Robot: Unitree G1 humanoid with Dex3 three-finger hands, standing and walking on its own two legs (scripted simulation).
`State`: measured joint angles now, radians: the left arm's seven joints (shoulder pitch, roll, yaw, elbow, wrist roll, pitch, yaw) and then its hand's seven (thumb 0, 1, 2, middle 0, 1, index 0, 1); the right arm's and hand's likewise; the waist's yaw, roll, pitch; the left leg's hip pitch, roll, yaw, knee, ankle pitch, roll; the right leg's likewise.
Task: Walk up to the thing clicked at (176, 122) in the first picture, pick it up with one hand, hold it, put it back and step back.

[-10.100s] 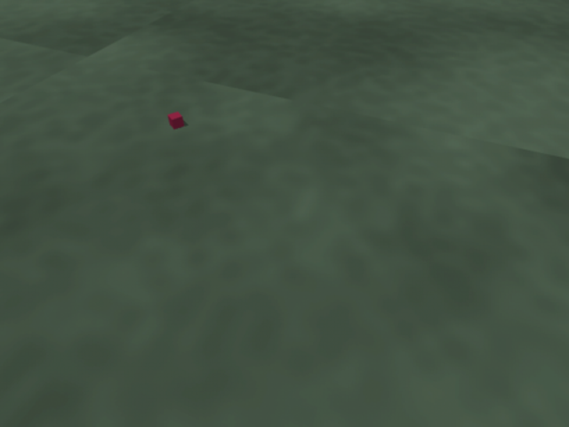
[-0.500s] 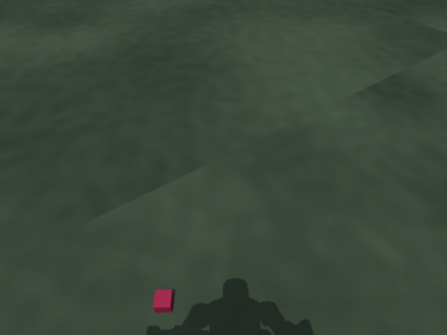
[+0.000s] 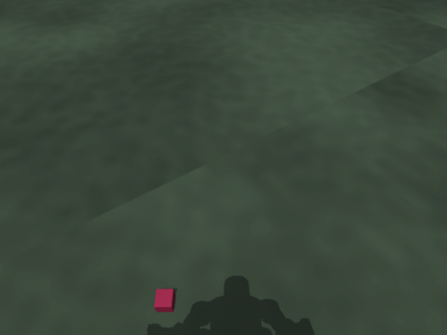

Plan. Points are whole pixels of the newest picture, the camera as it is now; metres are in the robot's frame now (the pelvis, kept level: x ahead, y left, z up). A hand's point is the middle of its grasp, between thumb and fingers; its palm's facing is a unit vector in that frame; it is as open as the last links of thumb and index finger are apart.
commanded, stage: stand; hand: left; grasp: from above
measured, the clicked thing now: (165, 300) +0.42 +0.24 -0.75
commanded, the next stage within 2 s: rise first in 0.40 s
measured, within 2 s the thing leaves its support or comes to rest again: neither
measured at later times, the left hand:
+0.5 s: hand out of the picture +0.07 +0.25 -0.16, palm faces -0.03 -0.94 -0.35, open 7.3 cm
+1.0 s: hand out of the picture +0.13 +0.26 -0.20, palm faces -0.08 -0.91 -0.40, open 13.1 cm
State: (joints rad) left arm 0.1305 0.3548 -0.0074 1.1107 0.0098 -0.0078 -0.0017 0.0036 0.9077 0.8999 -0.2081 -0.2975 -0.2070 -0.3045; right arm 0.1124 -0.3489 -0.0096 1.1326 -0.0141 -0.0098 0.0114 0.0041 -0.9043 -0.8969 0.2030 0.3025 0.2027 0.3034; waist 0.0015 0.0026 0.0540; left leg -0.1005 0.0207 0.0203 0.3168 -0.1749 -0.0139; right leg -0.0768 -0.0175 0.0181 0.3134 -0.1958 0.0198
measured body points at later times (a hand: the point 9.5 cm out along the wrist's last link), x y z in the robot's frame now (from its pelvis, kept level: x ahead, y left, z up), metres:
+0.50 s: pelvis +0.00 +0.00 +0.00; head +0.01 +0.00 +0.45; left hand +0.07 +0.30 -0.13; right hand +0.08 -0.30 -0.13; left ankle +0.00 +0.13 -0.75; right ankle -0.01 -0.13 -0.75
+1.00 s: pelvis -0.01 +0.01 -0.05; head +0.06 +0.01 +0.39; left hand +0.13 +0.31 -0.17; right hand +0.11 -0.25 -0.16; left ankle +0.00 +0.13 -0.75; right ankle -0.01 -0.13 -0.75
